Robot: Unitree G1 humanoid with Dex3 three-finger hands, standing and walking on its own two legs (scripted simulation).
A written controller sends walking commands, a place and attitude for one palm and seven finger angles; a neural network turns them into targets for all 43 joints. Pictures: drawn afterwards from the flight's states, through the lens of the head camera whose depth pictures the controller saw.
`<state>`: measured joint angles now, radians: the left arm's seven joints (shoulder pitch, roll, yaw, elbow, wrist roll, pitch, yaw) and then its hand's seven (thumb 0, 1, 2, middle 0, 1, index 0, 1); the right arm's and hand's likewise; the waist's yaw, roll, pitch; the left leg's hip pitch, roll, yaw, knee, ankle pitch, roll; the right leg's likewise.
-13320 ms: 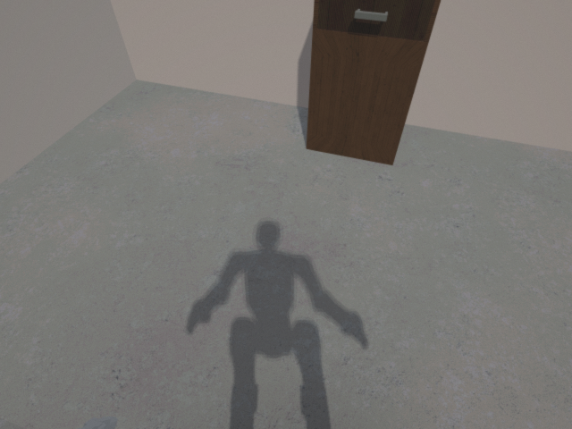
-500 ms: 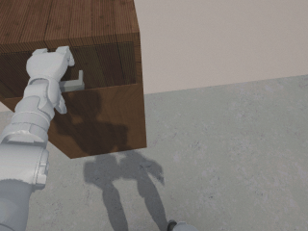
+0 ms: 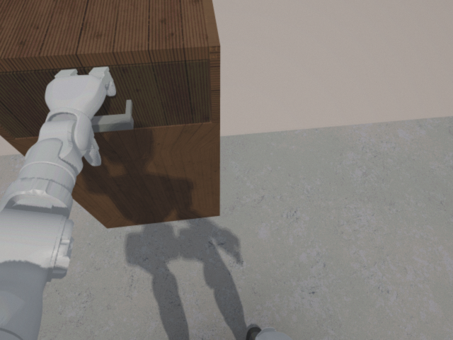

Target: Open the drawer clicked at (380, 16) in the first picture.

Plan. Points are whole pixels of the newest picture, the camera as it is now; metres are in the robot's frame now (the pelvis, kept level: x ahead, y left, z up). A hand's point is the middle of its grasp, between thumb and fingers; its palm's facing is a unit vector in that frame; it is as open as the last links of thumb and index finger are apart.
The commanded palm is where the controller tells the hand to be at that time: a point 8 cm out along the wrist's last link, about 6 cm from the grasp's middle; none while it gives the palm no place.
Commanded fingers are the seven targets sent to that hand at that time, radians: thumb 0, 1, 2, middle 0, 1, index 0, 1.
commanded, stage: move the hooked fingers above the handle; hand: left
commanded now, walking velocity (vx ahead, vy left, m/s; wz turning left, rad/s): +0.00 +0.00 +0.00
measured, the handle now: (100, 115) +0.55 +0.24 +0.01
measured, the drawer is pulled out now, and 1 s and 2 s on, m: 0.00 0.00 0.00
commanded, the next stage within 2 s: lower the fingers behind the handle in 0.70 s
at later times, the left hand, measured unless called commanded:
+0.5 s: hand (96, 114) +0.51 +0.22 +0.06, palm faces -0.07 -0.01 -1.00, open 13.8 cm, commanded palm +0.51 +0.23 +0.12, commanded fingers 0.00 -0.50 0.30 -0.30 -1.20 -0.30 -1.20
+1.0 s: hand (96, 120) +0.51 +0.22 +0.05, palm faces -0.10 -0.01 -1.00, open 13.8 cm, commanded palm +0.50 +0.22 +0.10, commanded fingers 0.00 -0.50 0.30 -0.30 -1.20 -0.30 -1.20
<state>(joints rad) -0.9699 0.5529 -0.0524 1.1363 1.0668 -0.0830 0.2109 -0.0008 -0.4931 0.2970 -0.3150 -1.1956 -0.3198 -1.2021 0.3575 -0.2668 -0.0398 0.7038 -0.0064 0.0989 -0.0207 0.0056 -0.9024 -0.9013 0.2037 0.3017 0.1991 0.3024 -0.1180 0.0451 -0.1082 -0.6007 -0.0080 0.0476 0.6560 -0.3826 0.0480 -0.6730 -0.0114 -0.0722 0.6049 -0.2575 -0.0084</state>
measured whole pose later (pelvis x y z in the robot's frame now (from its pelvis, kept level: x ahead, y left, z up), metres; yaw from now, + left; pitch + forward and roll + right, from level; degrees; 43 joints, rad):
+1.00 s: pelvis -0.02 -0.01 -0.01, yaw -1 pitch +20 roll -1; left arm -1.01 0.61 -0.01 1.22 1.08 -0.09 0.23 0.00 -0.49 0.30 -0.31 -1.20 -0.32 -1.21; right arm 0.39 -0.28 -0.02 0.70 -0.01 0.09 -0.03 0.01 -0.90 -0.90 0.20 0.30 0.20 0.30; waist -0.16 0.05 -0.11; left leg -0.68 0.00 0.07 0.71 -0.38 0.04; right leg -0.76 0.00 -0.05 0.65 -0.25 -0.02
